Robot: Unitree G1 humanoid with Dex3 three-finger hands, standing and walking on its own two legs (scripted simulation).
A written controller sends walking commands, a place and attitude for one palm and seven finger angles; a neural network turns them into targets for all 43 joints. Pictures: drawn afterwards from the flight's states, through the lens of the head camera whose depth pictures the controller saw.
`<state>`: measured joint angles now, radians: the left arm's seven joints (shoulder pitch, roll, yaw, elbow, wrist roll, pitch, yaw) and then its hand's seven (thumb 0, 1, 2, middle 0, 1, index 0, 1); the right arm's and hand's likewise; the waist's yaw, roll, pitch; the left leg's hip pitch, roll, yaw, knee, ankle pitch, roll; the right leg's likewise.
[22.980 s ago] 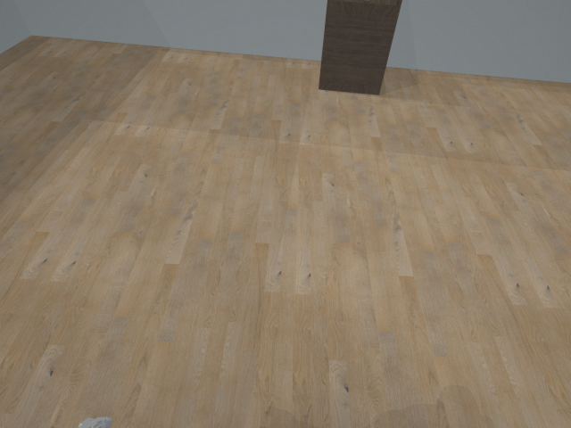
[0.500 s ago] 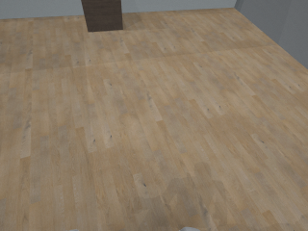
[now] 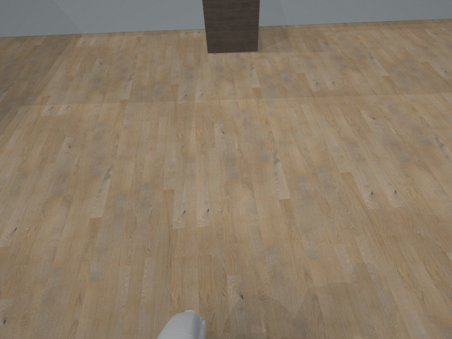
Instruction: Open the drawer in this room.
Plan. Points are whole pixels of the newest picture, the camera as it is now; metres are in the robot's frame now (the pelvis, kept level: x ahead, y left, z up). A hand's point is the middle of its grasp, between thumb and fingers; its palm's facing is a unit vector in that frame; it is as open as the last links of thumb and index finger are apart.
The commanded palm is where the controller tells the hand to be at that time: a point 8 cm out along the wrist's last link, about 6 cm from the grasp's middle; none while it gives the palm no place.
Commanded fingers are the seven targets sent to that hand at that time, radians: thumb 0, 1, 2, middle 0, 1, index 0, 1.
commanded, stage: turn or walk to find it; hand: left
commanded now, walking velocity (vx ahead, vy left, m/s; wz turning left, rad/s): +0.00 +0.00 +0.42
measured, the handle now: out of the picture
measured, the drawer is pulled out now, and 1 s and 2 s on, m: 0.00 0.00 0.00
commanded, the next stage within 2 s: stand and wait in 0.64 s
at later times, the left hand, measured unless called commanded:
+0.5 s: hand out of the picture +0.13 +0.25 -0.17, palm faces +0.25 -0.94 -0.24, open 7.4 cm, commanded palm none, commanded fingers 0.00 0.90 0.90 -0.20 -0.30 -0.20 -0.30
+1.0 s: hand out of the picture +0.02 +0.14 -0.16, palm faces +0.39 -0.90 -0.20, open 7.3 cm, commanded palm none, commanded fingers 0.00 0.90 0.90 -0.20 -0.30 -0.20 -0.30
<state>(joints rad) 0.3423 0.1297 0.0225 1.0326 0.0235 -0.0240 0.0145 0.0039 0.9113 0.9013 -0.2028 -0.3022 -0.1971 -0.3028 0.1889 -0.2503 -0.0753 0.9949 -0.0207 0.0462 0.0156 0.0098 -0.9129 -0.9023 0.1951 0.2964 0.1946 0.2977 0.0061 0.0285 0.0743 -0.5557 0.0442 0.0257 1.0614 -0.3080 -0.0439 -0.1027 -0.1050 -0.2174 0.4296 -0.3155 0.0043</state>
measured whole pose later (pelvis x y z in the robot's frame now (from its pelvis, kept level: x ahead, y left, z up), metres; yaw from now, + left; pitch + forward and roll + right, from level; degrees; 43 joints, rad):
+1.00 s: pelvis +0.11 -0.02 +0.00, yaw +17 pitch +1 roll +1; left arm 0.37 0.15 0.04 1.07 0.03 -0.03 0.00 0.00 0.92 0.90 -0.20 -0.30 -0.20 -0.30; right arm 0.23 -0.21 -0.06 1.05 -0.03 0.02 0.01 0.01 -0.91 -0.90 0.20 0.30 0.20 0.30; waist 0.06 0.01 0.02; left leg -0.31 0.07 0.04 0.76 -0.41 -0.03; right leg -0.18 -0.03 -0.10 0.38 -0.23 -0.04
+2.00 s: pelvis +0.50 +0.05 -0.01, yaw +7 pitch +0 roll -3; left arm 0.33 0.17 0.05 1.11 0.02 -0.06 -0.01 0.00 0.92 0.90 -0.20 -0.30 -0.20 -0.30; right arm 0.16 -0.17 -0.06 1.00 -0.03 -0.05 0.03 0.01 -0.92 -0.90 0.20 0.30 0.20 0.30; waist 0.04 -0.01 0.04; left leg -0.42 0.12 0.12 0.61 -0.21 -0.02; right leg -0.05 0.00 -0.16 0.43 -0.36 0.00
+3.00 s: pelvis +0.96 +0.09 -0.01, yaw +5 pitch +0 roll -2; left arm 0.36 0.17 0.05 1.14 0.02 -0.07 -0.01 0.00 0.92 0.90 -0.20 -0.30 -0.20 -0.30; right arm 0.09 -0.21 -0.06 0.99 -0.03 -0.04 0.03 0.01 -0.92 -0.90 0.19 0.30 0.19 0.30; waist 0.06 -0.01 0.05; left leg -0.44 0.12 0.12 0.61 -0.21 -0.01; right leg -0.02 -0.03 -0.19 0.40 -0.37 0.01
